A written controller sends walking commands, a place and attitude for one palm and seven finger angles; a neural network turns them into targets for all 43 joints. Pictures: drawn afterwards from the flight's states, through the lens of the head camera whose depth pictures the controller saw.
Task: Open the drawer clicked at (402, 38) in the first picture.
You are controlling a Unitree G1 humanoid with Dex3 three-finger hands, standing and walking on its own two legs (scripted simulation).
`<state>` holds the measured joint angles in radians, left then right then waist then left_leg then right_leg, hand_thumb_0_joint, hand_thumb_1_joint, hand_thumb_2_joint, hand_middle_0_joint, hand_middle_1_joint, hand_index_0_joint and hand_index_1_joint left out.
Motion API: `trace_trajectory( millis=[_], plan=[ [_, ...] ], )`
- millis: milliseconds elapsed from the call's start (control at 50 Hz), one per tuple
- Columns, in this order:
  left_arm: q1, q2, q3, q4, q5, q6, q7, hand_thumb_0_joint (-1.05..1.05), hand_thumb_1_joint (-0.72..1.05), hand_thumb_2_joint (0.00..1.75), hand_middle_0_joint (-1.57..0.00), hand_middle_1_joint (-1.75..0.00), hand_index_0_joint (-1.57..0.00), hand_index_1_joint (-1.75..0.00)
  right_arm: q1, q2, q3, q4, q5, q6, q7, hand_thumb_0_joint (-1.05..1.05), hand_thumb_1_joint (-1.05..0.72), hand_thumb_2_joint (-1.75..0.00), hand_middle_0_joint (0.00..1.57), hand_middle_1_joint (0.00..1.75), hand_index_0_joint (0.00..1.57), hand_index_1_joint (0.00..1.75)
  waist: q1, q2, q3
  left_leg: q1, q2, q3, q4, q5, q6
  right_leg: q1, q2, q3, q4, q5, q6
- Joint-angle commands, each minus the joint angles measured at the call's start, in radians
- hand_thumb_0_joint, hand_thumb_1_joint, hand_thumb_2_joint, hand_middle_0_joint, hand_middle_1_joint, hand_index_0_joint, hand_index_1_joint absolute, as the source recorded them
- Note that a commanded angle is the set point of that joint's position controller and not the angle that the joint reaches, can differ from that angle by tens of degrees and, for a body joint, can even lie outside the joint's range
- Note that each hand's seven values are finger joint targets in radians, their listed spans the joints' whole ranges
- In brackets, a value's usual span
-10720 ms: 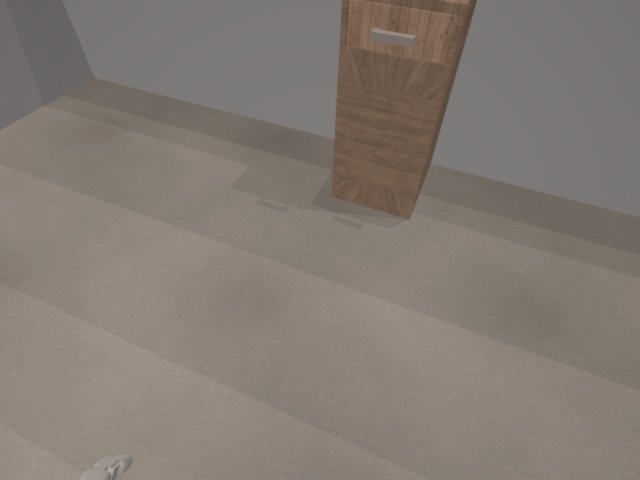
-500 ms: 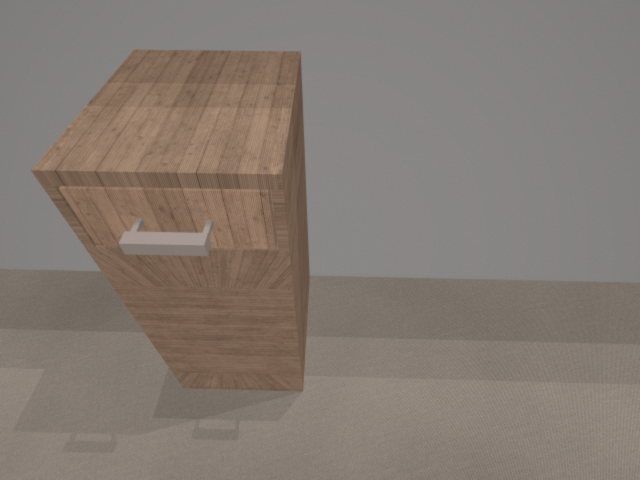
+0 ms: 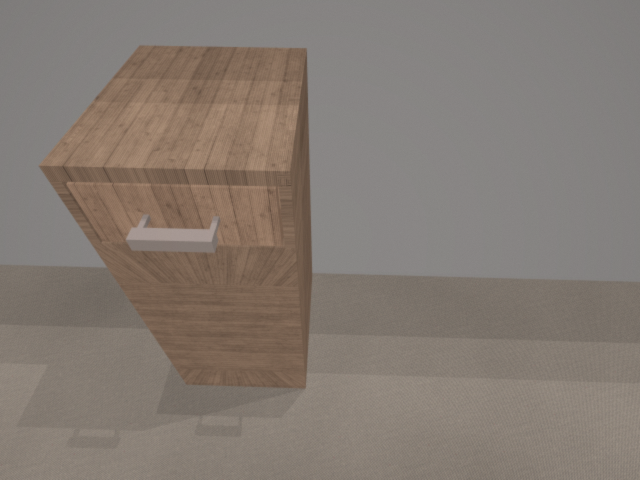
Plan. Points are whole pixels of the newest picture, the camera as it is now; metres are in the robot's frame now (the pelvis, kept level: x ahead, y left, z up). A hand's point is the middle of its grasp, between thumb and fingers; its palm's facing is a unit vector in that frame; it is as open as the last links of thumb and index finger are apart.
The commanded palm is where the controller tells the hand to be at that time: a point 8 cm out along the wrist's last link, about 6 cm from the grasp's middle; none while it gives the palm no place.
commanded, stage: look again from close up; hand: left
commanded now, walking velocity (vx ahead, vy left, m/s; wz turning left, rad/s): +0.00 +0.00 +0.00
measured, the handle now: (177, 230) +0.49 +0.27 +0.00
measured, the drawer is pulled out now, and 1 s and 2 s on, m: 0.00 0.00 0.00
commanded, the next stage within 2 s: shuffle to correct the standing spot in 0.32 s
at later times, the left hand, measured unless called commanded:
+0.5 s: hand out of the picture -0.04 +0.14 -0.17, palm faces +0.05 -0.99 -0.16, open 7.3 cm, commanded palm none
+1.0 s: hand out of the picture -0.05 +0.26 -0.19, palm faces +0.10 -0.97 -0.23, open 7.3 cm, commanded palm none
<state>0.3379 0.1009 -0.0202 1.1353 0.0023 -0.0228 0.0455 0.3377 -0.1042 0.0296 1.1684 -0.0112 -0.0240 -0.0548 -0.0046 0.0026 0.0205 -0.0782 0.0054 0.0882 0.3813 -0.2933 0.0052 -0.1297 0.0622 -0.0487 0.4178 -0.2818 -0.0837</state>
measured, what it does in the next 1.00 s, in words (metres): steps on the spot: left foot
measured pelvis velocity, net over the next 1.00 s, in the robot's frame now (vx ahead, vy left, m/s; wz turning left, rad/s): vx -0.05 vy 0.07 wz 0.02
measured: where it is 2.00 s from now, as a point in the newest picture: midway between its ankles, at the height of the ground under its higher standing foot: outside the picture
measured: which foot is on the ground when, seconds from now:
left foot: down 0.00-0.64, up 0.66-0.98, down 1.00-1.00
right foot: down 0.00-1.00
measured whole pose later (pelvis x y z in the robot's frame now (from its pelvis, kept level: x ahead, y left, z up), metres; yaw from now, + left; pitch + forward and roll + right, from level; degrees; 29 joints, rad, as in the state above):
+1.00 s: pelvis -0.05 +0.07 -0.01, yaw +1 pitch +0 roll +0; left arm 0.31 0.18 0.05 1.04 0.03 0.02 0.04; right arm 0.25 -0.18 -0.04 1.00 -0.01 0.00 -0.02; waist 0.03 -0.02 0.03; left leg -0.26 0.05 -0.01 0.51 -0.29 -0.02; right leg -0.28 -0.05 -0.02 0.58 -0.30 0.01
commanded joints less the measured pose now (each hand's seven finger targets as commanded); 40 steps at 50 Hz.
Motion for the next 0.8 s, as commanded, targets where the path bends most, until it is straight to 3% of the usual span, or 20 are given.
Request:
trace_trajectory(
  millis=[0,400,520,600,660,700,740,780],
  plan=[
    [0.097,0.079,0.017,-0.016,0.004,-0.011,0.001,0.00,0.90,0.90,-0.20,-0.30,-0.20,-0.30,0.101,-0.076,-0.009,-0.009,-0.002,-0.005,-0.001,0.00,-0.90,-0.90,0.20,0.30,0.20,0.30,0.004,-0.003,0.076,-0.062,0.112,-0.093,-0.049,0.212,0.031,-0.026,-0.159,0.151,-0.064,0.312,0.018],
    [0.111,0.077,0.021,-0.016,0.003,-0.015,0.003,0.00,0.90,0.90,-0.20,-0.30,-0.20,-0.30,0.102,-0.066,-0.012,-0.010,-0.001,-0.002,-0.002,0.00,-0.90,-0.90,0.20,0.30,0.20,0.30,0.006,-0.013,0.058,-0.078,0.101,-0.081,-0.031,0.176,0.024,-0.006,-0.163,0.166,-0.080,0.356,0.042],
    [0.103,0.130,0.044,-0.040,0.005,-0.009,0.018,0.00,0.90,0.90,-0.20,-0.30,-0.20,-0.30,0.098,-0.079,-0.025,-0.042,0.004,0.021,0.001,0.00,-0.90,-0.90,0.20,0.30,0.20,0.30,0.017,-0.027,0.042,-0.161,0.074,-0.051,0.012,0.106,0.003,0.046,-0.236,0.223,-0.049,0.524,0.052],
    [0.089,0.163,0.067,-0.057,0.013,0.000,0.023,0.00,0.90,0.90,-0.20,-0.30,-0.20,-0.30,0.086,-0.086,-0.042,-0.072,0.002,0.042,0.007,0.00,-0.90,-0.90,0.20,0.30,0.20,0.30,0.024,-0.085,0.026,-0.216,0.045,-0.028,0.107,-0.002,-0.009,0.041,-0.311,0.295,-0.064,0.491,0.004],
    [0.100,0.178,0.083,-0.063,0.021,0.005,0.026,0.00,0.90,0.90,-0.20,-0.30,-0.20,-0.30,0.046,-0.091,-0.054,-0.104,-0.001,0.053,0.012,0.00,-0.90,-0.90,0.20,0.30,0.20,0.30,0.048,-0.117,0.041,-0.308,0.038,-0.047,0.262,-0.134,-0.012,0.037,-0.390,0.374,-0.111,0.447,-0.073],
    [0.087,0.187,0.095,-0.077,0.027,0.008,0.025,0.00,0.90,0.90,-0.20,-0.30,-0.20,-0.30,0.002,-0.098,-0.063,-0.126,-0.005,0.056,0.022,0.00,-0.90,-0.90,0.20,0.30,0.20,0.30,0.059,-0.112,0.065,-0.364,0.042,-0.096,0.395,-0.170,-0.009,-0.011,-0.428,0.404,-0.137,0.355,-0.147],
    [0.060,0.202,0.106,-0.097,0.031,0.008,0.022,0.00,0.90,0.90,-0.20,-0.30,-0.20,-0.30,-0.013,-0.103,-0.070,-0.142,-0.007,0.057,0.032,0.00,-0.90,-0.90,0.20,0.30,0.20,0.30,0.053,-0.090,0.047,-0.397,0.041,-0.120,0.481,-0.160,-0.014,-0.019,-0.428,0.372,-0.129,0.328,-0.168],
    [0.029,0.223,0.114,-0.116,0.033,0.009,0.018,0.00,0.90,0.90,-0.20,-0.30,-0.20,-0.30,-0.025,-0.098,-0.076,-0.159,-0.006,0.060,0.040,0.00,-0.90,-0.90,0.20,0.30,0.20,0.30,0.045,-0.077,0.032,-0.388,0.039,-0.121,0.491,-0.151,-0.020,-0.048,-0.422,0.340,-0.121,0.291,-0.157]
  ],
)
